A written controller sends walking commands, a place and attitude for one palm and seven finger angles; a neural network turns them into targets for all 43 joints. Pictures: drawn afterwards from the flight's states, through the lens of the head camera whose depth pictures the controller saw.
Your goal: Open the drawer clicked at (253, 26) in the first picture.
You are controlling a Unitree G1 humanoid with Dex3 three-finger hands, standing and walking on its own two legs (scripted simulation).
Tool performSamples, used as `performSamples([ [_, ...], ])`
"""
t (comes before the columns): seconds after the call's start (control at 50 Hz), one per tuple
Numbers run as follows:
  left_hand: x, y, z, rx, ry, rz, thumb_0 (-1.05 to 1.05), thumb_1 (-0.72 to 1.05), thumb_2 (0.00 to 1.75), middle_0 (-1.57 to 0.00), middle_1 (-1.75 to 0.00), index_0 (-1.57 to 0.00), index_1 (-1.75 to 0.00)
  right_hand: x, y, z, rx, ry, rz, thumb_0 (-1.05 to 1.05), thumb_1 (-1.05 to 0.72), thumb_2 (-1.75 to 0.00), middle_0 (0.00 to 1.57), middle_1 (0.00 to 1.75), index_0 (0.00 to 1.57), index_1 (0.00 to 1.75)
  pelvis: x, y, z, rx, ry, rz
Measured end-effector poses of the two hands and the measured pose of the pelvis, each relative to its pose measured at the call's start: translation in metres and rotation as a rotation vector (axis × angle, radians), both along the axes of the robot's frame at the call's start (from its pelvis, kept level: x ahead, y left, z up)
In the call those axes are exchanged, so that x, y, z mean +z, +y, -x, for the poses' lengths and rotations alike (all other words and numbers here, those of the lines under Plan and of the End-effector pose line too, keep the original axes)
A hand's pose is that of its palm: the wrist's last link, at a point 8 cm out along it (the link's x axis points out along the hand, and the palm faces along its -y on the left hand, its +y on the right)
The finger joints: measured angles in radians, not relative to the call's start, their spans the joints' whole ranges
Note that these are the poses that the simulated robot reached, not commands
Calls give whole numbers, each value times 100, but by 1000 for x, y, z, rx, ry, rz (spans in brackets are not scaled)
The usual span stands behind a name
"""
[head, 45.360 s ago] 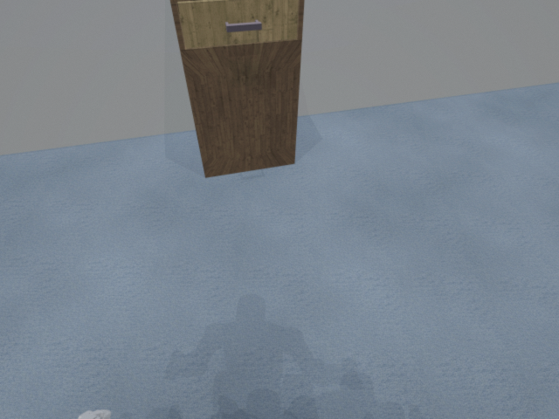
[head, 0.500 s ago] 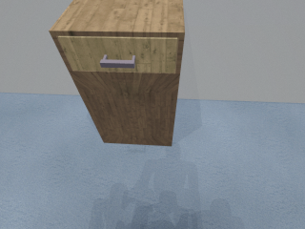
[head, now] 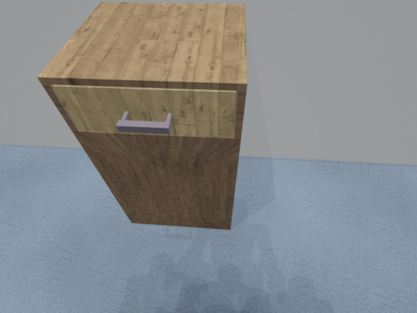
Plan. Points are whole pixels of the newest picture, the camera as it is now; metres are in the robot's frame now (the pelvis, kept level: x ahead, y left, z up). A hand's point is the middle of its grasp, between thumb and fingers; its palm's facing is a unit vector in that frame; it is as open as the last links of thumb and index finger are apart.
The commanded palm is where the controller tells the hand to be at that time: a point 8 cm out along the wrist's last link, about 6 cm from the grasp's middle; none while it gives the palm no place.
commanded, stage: come to a stop and stand still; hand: left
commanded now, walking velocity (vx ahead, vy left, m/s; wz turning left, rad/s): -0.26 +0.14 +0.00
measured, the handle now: (145, 121) +0.56 +0.19 +0.01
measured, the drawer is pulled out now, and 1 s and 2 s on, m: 0.00 0.00 0.00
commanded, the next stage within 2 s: look again from close up in 1.24 s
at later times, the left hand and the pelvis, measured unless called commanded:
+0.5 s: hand out of the picture +0.09 +0.18 -0.16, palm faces -0.02 -0.96 -0.29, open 7.4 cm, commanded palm none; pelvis +0.00 -0.01 -0.01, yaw -1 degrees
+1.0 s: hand out of the picture -0.02 +0.19 -0.16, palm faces -0.04 -0.97 -0.22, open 7.4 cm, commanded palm none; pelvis -0.05 +0.00 +0.01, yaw -3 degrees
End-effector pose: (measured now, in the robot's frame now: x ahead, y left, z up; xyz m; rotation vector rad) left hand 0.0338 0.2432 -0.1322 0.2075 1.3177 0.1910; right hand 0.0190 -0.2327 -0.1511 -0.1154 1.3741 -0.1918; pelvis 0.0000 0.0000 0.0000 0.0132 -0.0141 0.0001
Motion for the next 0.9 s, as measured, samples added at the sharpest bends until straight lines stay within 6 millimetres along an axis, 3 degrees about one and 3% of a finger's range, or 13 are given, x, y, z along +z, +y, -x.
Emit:
performSamples([
  [0.08,5,2,-21,7,-18,-11,1,92,90,-20,-29,-20,-30,8,-3,-10,6,34,13,0,-92,-90,20,30,20,30,7,1,-6,4,7,-2],
  [0.2,-1,13,-37,5,-9,-2,0,91,90,-20,-29,-20,-30,19,-2,-28,28,-5,48,0,-91,-90,20,30,20,30,8,9,-10,-17,14,3],
  [0.34,10,6,-49,-19,-27,-9,0,91,90,-20,-29,-20,-30,23,-5,-27,39,-29,46,0,-91,-90,20,30,20,30,15,0,-5,-18,24,14],
  [0.48,4,-10,-47,-80,-130,-34,0,90,90,-20,-29,-20,-30,9,-27,-40,10,-155,45,0,-90,-90,20,30,20,30,-7,-14,-3,-24,22,18],
  [0.62,-10,-16,-31,-64,-165,21,0,90,90,-20,-29,-20,-30,25,-19,-58,33,-301,73,0,-91,-90,20,30,20,30,-12,-6,6,-41,-38,27],
  [0.76,0,-12,-8,-94,-156,29,1,90,90,-20,-29,-20,-30,34,-13,-34,38,-323,57,0,-90,-90,20,30,20,30,-3,-4,27,-73,-52,19],
  [0.9,5,-7,33,-81,-89,23,1,90,90,-20,-29,-20,-30,30,-11,22,-4,-207,42,0,-90,-90,20,30,20,30,6,-3,40,-62,-32,30],
])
